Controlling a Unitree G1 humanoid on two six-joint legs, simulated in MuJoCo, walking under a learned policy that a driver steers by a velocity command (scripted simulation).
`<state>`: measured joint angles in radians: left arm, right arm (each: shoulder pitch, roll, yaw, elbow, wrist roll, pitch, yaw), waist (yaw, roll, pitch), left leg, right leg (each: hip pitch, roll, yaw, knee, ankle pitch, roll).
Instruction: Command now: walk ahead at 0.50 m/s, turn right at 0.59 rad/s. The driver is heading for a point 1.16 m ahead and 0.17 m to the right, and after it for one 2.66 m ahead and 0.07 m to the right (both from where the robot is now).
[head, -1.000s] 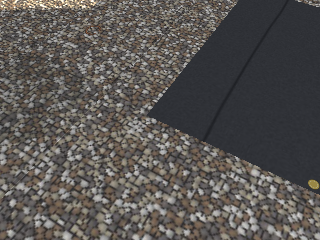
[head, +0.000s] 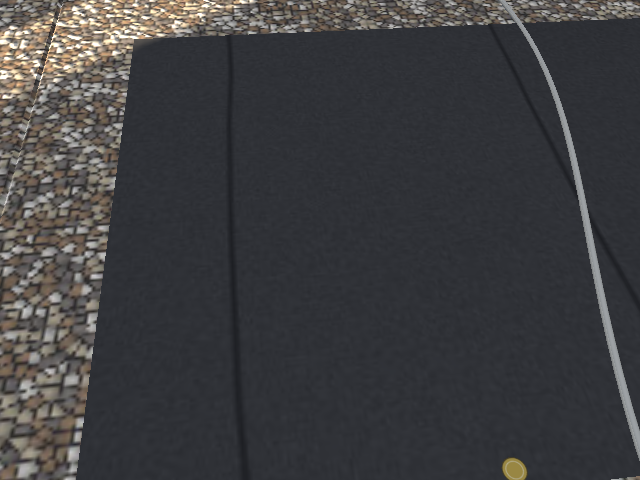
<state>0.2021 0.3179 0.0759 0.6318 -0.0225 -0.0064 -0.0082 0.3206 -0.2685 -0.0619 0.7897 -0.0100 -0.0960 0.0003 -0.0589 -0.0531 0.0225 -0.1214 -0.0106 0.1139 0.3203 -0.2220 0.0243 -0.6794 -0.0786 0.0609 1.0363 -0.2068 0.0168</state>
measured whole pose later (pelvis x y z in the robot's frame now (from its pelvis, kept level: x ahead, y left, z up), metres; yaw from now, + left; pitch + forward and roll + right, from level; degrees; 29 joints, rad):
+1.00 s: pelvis +0.56 -0.11 +0.00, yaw -24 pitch +1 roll +1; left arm 0.19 0.29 0.05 0.68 0.00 -0.05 0.00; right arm 0.36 -0.26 -0.04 0.83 0.00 -0.09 0.02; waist -0.07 -0.04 0.02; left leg -0.13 -0.06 0.01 0.29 -0.19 0.05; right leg -0.64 -0.09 0.05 0.87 -0.17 0.00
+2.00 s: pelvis +1.06 -0.27 +0.00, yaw +2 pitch +2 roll -1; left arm 0.09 0.31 0.06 0.72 0.01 -0.09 0.00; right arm 0.32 -0.28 -0.07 0.71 0.01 -0.04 0.01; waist -0.05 -0.02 0.05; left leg -0.20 -0.10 -0.08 0.36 -0.17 0.10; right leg -0.64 -0.10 0.08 0.90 -0.19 0.06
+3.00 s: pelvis +1.26 -0.28 -0.01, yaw +26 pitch -1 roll +0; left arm 0.16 0.27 0.04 0.89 0.01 0.02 0.00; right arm 0.12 -0.22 -0.02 0.73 -0.02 0.01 0.00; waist 0.01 0.00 0.03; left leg -0.25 -0.04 -0.01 0.50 -0.24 0.02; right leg -0.21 -0.04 0.00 0.50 -0.28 0.03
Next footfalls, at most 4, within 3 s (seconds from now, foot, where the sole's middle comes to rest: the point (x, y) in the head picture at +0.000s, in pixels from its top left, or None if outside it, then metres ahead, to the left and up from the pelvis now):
0.24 right None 0.29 -0.15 -0.78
0.72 left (321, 420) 0.61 -0.03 -0.78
1.22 right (463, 352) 0.76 -0.37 -0.78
1.74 left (374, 242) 1.10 -0.20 -0.78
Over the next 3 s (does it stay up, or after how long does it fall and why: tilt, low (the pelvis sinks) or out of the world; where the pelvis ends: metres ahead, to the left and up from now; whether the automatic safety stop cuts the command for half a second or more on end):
stays up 1.26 -0.28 -0.01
